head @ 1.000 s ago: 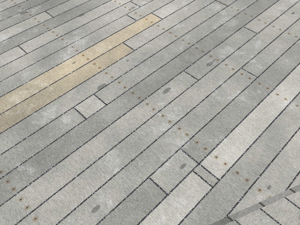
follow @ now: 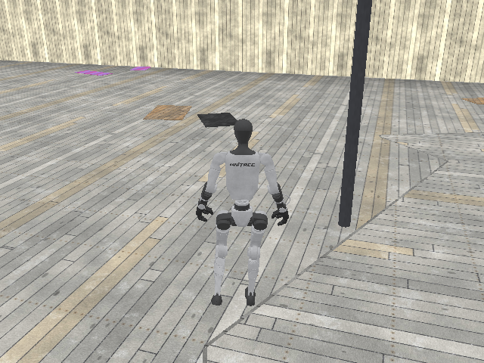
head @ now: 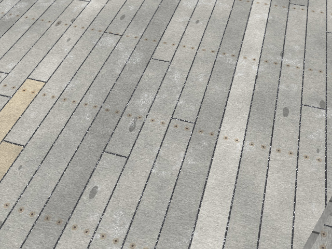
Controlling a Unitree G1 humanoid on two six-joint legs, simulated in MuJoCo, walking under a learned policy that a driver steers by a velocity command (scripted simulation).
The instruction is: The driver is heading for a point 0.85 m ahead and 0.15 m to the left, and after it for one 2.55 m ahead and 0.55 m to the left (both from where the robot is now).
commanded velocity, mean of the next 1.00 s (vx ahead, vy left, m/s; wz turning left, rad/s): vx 0.50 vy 0.00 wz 0.20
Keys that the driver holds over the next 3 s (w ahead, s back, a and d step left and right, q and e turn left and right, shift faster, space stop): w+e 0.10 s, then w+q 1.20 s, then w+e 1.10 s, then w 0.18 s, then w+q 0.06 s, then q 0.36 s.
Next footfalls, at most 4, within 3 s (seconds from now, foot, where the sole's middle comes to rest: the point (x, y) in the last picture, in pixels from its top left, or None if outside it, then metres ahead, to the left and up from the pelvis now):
0.42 left None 0.41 0.13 -0.77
0.92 right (183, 186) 0.70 -0.03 -0.77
1.44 left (101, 157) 0.86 0.33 -0.77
1.96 right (131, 98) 1.22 0.22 -0.77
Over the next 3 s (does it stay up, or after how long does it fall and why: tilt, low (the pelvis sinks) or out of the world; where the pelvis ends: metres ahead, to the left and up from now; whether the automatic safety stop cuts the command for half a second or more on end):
stays up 1.54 0.31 0.00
